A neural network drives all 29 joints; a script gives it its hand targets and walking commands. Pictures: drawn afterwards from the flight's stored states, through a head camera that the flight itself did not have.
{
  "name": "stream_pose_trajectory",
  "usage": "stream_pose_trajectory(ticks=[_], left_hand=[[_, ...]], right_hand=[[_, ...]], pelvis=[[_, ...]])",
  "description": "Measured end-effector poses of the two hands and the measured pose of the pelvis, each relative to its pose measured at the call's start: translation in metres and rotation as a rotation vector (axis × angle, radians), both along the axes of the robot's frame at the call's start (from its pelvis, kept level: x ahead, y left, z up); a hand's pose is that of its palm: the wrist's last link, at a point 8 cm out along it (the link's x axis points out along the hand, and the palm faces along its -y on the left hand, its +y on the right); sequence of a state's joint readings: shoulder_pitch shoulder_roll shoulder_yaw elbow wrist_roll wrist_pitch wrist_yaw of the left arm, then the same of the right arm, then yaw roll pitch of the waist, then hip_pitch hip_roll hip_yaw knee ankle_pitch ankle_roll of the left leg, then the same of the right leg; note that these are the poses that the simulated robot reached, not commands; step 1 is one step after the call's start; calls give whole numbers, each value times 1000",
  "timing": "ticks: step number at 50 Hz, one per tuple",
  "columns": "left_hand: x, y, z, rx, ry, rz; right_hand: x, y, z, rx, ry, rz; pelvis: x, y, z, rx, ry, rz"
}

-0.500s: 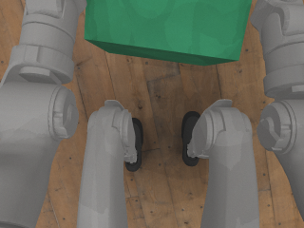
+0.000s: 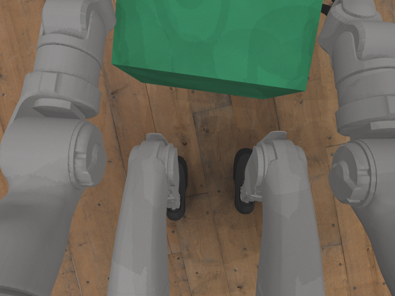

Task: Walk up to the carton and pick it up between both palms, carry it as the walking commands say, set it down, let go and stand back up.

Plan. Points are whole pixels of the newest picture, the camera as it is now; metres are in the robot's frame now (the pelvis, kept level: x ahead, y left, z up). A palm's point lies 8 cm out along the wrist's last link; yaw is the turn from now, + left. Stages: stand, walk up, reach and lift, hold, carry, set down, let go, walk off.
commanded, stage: reach and lift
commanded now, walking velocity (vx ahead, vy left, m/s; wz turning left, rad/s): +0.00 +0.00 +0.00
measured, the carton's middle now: (215, 13) +0.57 -0.01 -0.16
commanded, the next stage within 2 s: none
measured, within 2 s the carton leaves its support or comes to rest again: neither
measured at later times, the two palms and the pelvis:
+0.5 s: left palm out of the picture +0.55 +0.16 +0.02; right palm out of the picture +0.52 -0.19 -0.02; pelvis -0.01 +0.00 +0.05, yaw +0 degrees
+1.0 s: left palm out of the picture +0.53 +0.16 +0.08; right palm out of the picture +0.49 -0.19 +0.05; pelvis -0.01 +0.00 +0.10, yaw +0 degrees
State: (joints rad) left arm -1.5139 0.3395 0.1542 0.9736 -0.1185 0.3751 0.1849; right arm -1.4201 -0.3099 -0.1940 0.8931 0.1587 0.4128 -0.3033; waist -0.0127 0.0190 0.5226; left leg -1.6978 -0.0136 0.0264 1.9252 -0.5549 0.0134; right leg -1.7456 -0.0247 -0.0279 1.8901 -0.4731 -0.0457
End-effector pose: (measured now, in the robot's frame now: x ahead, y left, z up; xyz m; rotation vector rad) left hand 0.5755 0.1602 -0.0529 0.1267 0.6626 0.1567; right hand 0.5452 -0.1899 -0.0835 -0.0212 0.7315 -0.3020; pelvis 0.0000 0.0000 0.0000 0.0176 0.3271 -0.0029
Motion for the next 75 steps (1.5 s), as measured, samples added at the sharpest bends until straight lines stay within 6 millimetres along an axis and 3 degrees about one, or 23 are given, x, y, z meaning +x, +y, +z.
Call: stream_pose_trajectory(ticks=[57,67,75], left_hand=[[-55,2,153,17,1,0],[-62,1,182,23,14,-5],[-77,5,210,24,28,-9]], right_hand=[[-58,4,147,-19,20,21],[-65,2,176,-11,35,18],[-82,7,203,-6,51,15]], pelvis=[[-4,-5,119,2,-195,3],[4,-6,143,3,-202,2],[16,-6,164,1,-185,3]])
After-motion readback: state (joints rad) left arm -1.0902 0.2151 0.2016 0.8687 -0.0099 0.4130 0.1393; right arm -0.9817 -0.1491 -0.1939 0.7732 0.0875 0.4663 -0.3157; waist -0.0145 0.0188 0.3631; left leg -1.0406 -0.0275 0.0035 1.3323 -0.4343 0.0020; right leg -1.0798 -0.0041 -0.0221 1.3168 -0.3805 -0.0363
